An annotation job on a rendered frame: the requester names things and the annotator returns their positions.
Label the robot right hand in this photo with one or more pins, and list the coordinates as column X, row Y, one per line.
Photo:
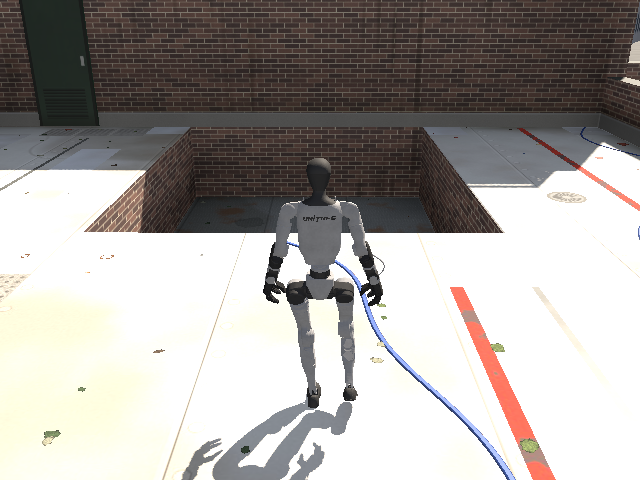
column 375, row 290

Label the robot left hand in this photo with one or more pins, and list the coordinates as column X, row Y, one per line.
column 274, row 288

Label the robot right upper arm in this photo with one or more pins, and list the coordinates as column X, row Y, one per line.
column 351, row 211

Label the robot left upper arm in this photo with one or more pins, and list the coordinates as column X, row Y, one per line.
column 287, row 212

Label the left robot forearm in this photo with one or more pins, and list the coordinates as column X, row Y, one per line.
column 273, row 267

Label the right robot forearm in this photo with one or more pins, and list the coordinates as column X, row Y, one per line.
column 369, row 266

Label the robot left shin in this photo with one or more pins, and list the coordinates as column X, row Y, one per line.
column 308, row 361

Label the robot torso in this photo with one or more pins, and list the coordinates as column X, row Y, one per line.
column 319, row 237

